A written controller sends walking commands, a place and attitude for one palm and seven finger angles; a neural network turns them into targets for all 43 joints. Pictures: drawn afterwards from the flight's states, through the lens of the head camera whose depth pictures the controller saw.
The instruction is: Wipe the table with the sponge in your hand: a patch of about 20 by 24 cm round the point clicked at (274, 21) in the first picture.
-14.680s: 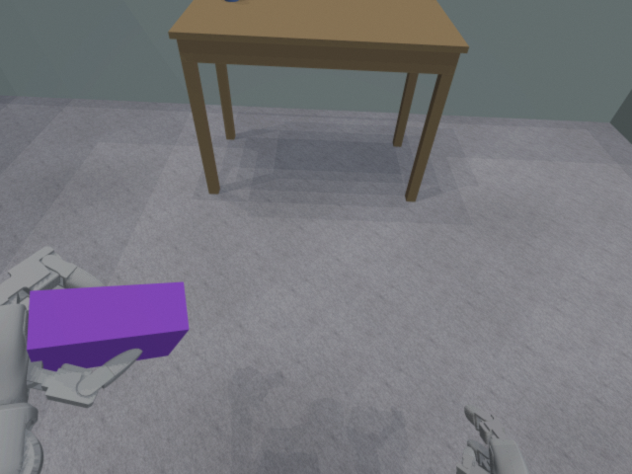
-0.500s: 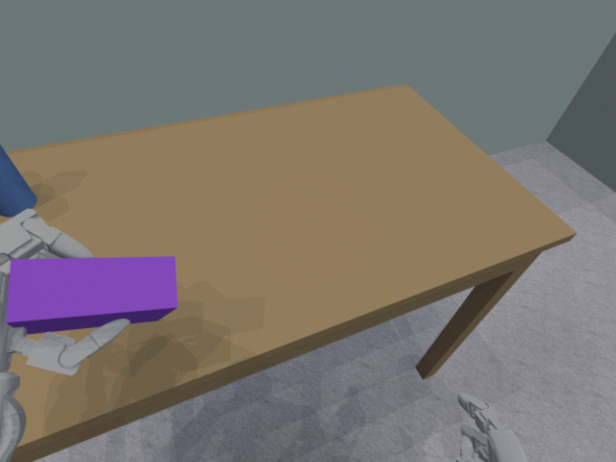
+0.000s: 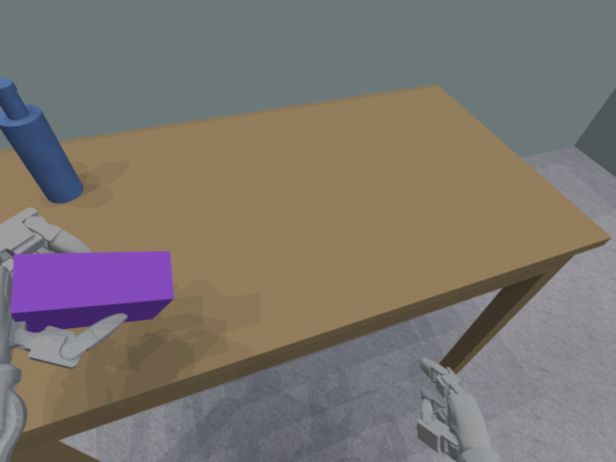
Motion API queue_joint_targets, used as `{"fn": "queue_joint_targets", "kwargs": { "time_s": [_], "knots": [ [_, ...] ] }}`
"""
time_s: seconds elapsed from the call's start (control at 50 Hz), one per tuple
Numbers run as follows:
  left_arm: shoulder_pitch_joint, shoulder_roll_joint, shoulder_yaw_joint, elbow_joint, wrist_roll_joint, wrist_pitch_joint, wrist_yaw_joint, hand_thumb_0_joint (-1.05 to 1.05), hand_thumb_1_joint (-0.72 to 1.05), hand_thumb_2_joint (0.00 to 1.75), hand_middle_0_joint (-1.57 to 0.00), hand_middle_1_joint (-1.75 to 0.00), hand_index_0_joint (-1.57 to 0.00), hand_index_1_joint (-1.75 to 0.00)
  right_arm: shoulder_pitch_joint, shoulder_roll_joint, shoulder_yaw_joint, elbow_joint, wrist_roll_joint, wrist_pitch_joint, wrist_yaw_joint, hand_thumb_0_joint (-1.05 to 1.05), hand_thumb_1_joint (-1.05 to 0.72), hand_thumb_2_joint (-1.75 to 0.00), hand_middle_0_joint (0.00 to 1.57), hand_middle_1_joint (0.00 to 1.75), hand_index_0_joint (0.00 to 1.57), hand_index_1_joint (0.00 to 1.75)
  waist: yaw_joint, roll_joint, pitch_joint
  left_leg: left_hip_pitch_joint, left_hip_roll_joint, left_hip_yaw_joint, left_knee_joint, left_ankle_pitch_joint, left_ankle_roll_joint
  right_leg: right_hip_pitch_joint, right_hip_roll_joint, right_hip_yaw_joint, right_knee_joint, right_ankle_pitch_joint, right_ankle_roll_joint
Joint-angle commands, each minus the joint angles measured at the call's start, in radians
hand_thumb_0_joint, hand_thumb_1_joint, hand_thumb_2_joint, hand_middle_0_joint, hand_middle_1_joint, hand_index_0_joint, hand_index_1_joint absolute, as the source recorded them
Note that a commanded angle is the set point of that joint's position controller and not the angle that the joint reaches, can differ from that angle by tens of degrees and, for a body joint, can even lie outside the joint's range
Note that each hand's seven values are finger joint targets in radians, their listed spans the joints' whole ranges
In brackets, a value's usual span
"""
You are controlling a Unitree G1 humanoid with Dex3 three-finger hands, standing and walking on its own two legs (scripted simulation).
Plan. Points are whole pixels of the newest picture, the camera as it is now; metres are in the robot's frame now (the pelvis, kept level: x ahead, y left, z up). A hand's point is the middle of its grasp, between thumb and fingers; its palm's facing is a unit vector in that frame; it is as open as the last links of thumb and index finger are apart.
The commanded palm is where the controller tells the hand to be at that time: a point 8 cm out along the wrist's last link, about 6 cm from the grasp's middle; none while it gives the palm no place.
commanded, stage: come to a stop and stand still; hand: left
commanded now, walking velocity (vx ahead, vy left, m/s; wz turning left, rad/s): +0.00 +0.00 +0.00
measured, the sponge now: (118, 290) +0.24 +0.22 +0.14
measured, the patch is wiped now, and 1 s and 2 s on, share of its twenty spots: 0.00 0.00 0.00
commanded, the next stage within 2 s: look again from close up in 0.06 s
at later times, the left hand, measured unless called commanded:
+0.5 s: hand (119, 300) +0.22 +0.21 +0.16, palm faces +0.36 -0.86 -0.36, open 9.3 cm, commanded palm +0.17 +0.25 +0.18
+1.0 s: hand (110, 298) +0.23 +0.22 +0.15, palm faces +0.33 -0.87 -0.36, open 9.3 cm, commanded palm +0.17 +0.26 +0.18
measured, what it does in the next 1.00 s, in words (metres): stands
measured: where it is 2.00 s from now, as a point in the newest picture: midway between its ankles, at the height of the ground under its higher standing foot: outside the picture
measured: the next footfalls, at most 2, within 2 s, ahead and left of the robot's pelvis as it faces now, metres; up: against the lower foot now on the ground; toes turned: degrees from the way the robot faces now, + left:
none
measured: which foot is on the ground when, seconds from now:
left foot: down 0.00-1.00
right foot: down 0.00-1.00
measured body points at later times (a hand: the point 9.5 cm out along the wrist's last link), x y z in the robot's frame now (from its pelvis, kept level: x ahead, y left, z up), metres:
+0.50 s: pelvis +0.01 -0.03 +0.00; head +0.00 -0.03 +0.45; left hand +0.20 +0.25 +0.18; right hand +0.18 -0.27 -0.06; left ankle +0.05 +0.07 -0.74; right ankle +0.02 -0.13 -0.74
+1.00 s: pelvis +0.00 -0.01 +0.00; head +0.02 +0.00 +0.45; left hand +0.20 +0.27 +0.17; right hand +0.16 -0.25 -0.07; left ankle +0.05 +0.07 -0.74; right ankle +0.02 -0.13 -0.74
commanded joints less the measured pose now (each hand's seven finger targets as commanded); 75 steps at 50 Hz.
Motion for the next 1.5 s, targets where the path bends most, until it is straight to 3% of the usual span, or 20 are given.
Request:
{"fn": "queue_joint_targets", "kwargs": {
  "time_s": [0.0, 0.02, 0.1, 0.12, 0.2, 0.42, 0.6, 0.72, 0.74, 0.76, 0.78, 0.8, 0.84, 0.9, 0.96, 1.0, 1.04, 1.1, 1.26, 1.48],
  "knots": [
    [-0.103, 0.158, 0.102, -0.236, -0.003, -0.043, 0.014, 0.0, 0.1, 1.3, -1.2, -1.6, -1.2, -1.6, -0.073, -0.181, -0.084, -0.162, 0.01, -0.04, -0.03, 0.0, -0.9, -0.9, 0.2, 0.3, 0.2, 0.3, -0.021, 0.105, -0.134, 0.086, 0.161, -0.197, -0.177, -0.12, -0.07, 0.024, -0.036, 0.083, -0.084, 0.034, -0.044],
    [-0.082, 0.103, 0.059, -0.25, -0.002, -0.047, 0.009, 0.0, 0.1, 1.3, -1.2, -1.6, -1.2, -1.6, -0.071, -0.17, -0.075, -0.162, 0.0, -0.039, -0.03, 0.0, -0.9, -0.9, 0.2, 0.3, 0.2, 0.3, -0.02, 0.098, -0.142, 0.081, 0.159, -0.19, -0.169, -0.112, -0.06, 0.037, -0.032, 0.075, -0.097, 0.054, -0.044],
    [-0.095, 0.176, 0.098, -0.328, 0.001, -0.04, 0.021, 0.0, 0.1, 1.3, -1.2, -1.6, -1.2, -1.6, -0.09, -0.178, -0.075, -0.171, 0.006, -0.049, -0.038, 0.0, -0.9, -0.9, 0.2, 0.3, 0.2, 0.3, -0.019, 0.129, -0.181, 0.127, 0.145, -0.183, -0.139, -0.029, -0.062, 0.058, -0.044, 0.096, -0.094, 0.091, -0.05],
    [-0.081, 0.117, 0.059, -0.329, -0.001, -0.044, 0.017, 0.0, 0.1, 1.3, -1.2, -1.6, -1.2, -1.6, -0.083, -0.172, -0.069, -0.168, -0.005, -0.047, -0.038, 0.0, -0.9, -0.9, 0.2, 0.3, 0.2, 0.3, -0.018, 0.117, -0.171, 0.113, 0.147, -0.18, -0.141, -0.031, -0.058, 0.059, -0.039, 0.082, -0.102, 0.096, -0.05],
    [-0.059, 0.19, 0.125, -0.292, -0.003, -0.032, 0.03, 0.0, 0.1, 1.3, -1.2, -1.6, -1.2, -1.6, -0.089, -0.18, -0.077, -0.166, 0.007, -0.043, -0.051, 0.0, -0.9, -0.9, 0.2, 0.3, 0.2, 0.3, -0.019, 0.136, -0.14, 0.113, 0.138, -0.182, -0.134, -0.033, -0.061, 0.04, -0.053, 0.108, -0.123, 0.08, -0.055],
    [0.014, 0.1, 0.054, -0.21, -0.017, -0.023, 0.013, 0.0, 0.1, 1.3, -1.2, -1.6, -1.2, -1.6, -0.068, -0.189, -0.079, -0.16, 0.007, -0.027, -0.055, 0.0, -0.9, -0.9, 0.2, 0.3, 0.2, 0.3, -0.027, 0.041, -0.13, 0.113, 0.137, -0.163, -0.097, 0.022, -0.041, 0.042, -0.061, 0.109, -0.173, 0.12, -0.05],
    [-0.038, 0.178, 0.099, -0.259, -0.014, -0.01, 0.028, 0.0, 0.1, 1.3, -1.2, -1.6, -1.2, -1.6, -0.09, -0.187, -0.077, -0.16, 0.014, -0.03, -0.068, 0.0, -0.9, -0.9, 0.2, 0.3, 0.2, 0.3, -0.025, 0.089, -0.113, 0.134, 0.13, -0.159, -0.08, 0.017, -0.044, 0.018, -0.082, 0.147, -0.193, 0.105, -0.059],
    [-0.027, 0.113, 0.057, -0.234, -0.023, -0.007, 0.02, 0.0, 0.1, 1.3, -1.2, -1.6, -1.2, -1.6, -0.075, -0.184, -0.071, -0.153, 0.006, -0.024, -0.065, 0.0, -0.9, -0.9, 0.2, 0.3, 0.2, 0.3, -0.026, 0.065, -0.116, 0.133, 0.136, -0.166, -0.098, 0.009, -0.04, 0.025, -0.063, 0.125, -0.198, 0.084, -0.054],
    [-1.004, 0.938, 0.655, -0.448, 0.127, -0.111, 0.02, 0.0, 0.1, 1.3, -1.2, -1.6, -1.2, -1.6, 0.051, -0.212, -0.118, -0.125, -0.037, -0.048, -0.067, 0.0, -0.9, -0.9, 0.2, 0.3, 0.2, 0.3, 0.015, -0.116, 0.09, -0.065, 0.129, -0.075, 0.053, 0.023, -0.031, -0.113, -0.085, 0.182, -0.307, 0.208, 0.043],
    [-0.453, 0.306, 0.239, 0.115, 0.041, -0.07, -0.021, 0.0, 0.1, 1.3, -1.2, -1.6, -1.2, -1.6, -0.012, -0.089, -0.067, -0.063, -0.009, -0.036, -0.063, 0.0, -0.9, -0.9, 0.2, 0.3, 0.2, 0.3, -0.013, -0.107, -0.115, 0.078, 0.028, -0.091, 0.031, 0.053, -0.031, -0.059, -0.123, 0.212, -0.209, 0.138, -0.061],
    [-0.179, 0.226, 0.19, 0.059, 0.004, -0.077, -0.016, 0.0, 0.1, 1.3, -1.2, -1.6, -1.2, -1.6, -0.013, -0.147, -0.109, -0.13, 0.0, -0.046, -0.057, 0.0, -0.9, -0.9, 0.2, 0.3, 0.2, 0.3, 0.036, -0.046, -0.046, 0.087, 0.066, -0.085, 0.022, 0.035, -0.052, -0.052, -0.107, 0.266, -0.255, 0.135, -0.031],
    [-0.102, 0.077, 0.065, 0.09, -0.015, -0.069, -0.021, 0.0, 0.1, 1.3, -1.2, -1.6, -1.2, -1.6, -0.022, -0.167, -0.115, -0.127, 0.019, -0.049, -0.037, 0.0, -0.9, -0.9, 0.2, 0.3, 0.2, 0.3, 0.018, 0.123, -0.098, 0.138, 0.067, -0.064, -0.008, 0.03, -0.052, -0.003, -0.107, 0.236, -0.202, 0.116, -0.06],
    [-0.108, 0.092, 0.031, -0.115, -0.018, -0.096, -0.026, 0.0, 0.1, 1.3, -1.2, -1.6, -1.2, -1.6, -0.016, -0.181, -0.116, -0.131, 0.011, -0.051, -0.022, 0.0, -0.9, -0.9, 0.2, 0.3, 0.2, 0.3, 0.008, 0.17, -0.146, 0.129, 0.082, -0.089, -0.071, -0.018, -0.04, 0.039, -0.071, 0.183, -0.163, 0.007, -0.043],
    [0.004, 0.064, -0.006, -0.217, -0.013, -0.093, -0.017, 0.0, 0.1, 1.3, -1.2, -1.6, -1.2, -1.6, -0.066, -0.158, -0.098, -0.148, 0.018, -0.062, -0.009, 0.0, -0.9, -0.9, 0.2, 0.3, 0.2, 0.3, 0.01, 0.06, -0.135, 0.108, 0.113, -0.132, -0.134, -0.12, -0.025, 0.043, -0.022, 0.123, -0.147, -0.091, -0.032],
    [-0.05, 0.156, 0.081, -0.252, 0.008, -0.096, -0.004, 0.0, 0.1, 1.3, -1.2, -1.6, -1.2, -1.6, -0.055, -0.173, -0.1, -0.158, 0.008, -0.066, -0.026, 0.0, -0.9, -0.9, 0.2, 0.3, 0.2, 0.3, 0.004, -0.037, -0.077, 0.013, 0.12, -0.17, -0.184, -0.268, -0.026, 0.037, -0.001, 0.107, -0.154, -0.169, -0.027],
    [-0.09, 0.248, 0.185, -0.287, 0.017, -0.102, 0.013, 0.0, 0.1, 1.3, -1.2, -1.6, -1.2, -1.6, -0.076, -0.176, -0.097, -0.151, 0.008, -0.065, -0.041, 0.0, -0.9, -0.9, 0.2, 0.3, 0.2, 0.3, 0.0, 0.011, -0.067, 0.015, 0.13, -0.185, -0.209, -0.281, -0.026, 0.027, 0.01, 0.095, -0.129, -0.152, -0.027],
    [-0.131, 0.208, 0.166, -0.291, 0.015, -0.118, 0.013, 0.0, 0.1, 1.3, -1.2, -1.6, -1.2, -1.6, -0.055, -0.168, -0.096, -0.157, 0.002, -0.069, -0.048, 0.0, -0.9, -0.9, 0.2, 0.3, 0.2, 0.3, -0.003, 0.11, -0.08, -0.024, 0.153, -0.217, -0.244, -0.296, -0.015, 0.092, 0.015, 0.071, -0.058, -0.069, -0.031],
    [-0.168, 0.232, 0.183, -0.32, 0.023, -0.128, 0.015, 0.0, 0.1, 1.3, -1.2, -1.6, -1.2, -1.6, -0.06, -0.158, -0.091, -0.145, -0.001, -0.084, -0.047, 0.0, -0.9, -0.9, 0.2, 0.3, 0.2, 0.3, 0.002, 0.236, -0.117, 0.017, 0.161, -0.194, -0.222, -0.185, -0.022, 0.115, 0.012, 0.06, -0.023, 0.015, -0.038],
    [-0.013, 0.107, 0.07, -0.298, 0.019, -0.11, -0.002, 0.0, 0.1, 1.3, -1.2, -1.6, -1.2, -1.6, -0.012, -0.175, -0.105, -0.118, -0.005, -0.09, -0.013, 0.0, -0.9, -0.9, 0.2, 0.3, 0.2, 0.3, -0.014, 0.115, -0.21, 0.185, 0.147, -0.152, -0.068, 0.414, -0.073, 0.111, 0.004, 0.049, -0.05, 0.238, -0.038],
    [-0.024, 0.159, 0.127, -0.31, -0.008, -0.081, 0.002, 0.0, 0.1, 1.3, -1.2, -1.6, -1.2, -1.6, -0.051, -0.157, -0.096, -0.161, 0.004, -0.022, -0.044, 0.0, -0.9, -0.9, 0.2, 0.3, 0.2, 0.3, -0.017, 0.099, -0.176, 0.129, 0.129, -0.131, -0.079, 0.262, -0.06, 0.146, -0.022, 0.074, -0.102, 0.27, -0.039]
  ]
}}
